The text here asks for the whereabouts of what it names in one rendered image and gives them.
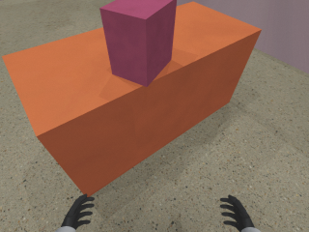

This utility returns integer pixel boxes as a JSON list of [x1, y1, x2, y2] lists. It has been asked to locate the left robot hand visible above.
[[61, 193, 95, 230]]

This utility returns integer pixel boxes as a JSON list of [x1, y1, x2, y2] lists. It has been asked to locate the pedestal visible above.
[[2, 1, 262, 197]]

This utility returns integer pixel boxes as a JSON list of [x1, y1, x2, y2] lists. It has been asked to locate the right robot hand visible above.
[[220, 194, 255, 232]]

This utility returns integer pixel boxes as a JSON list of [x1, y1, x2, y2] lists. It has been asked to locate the carton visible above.
[[99, 0, 177, 87]]

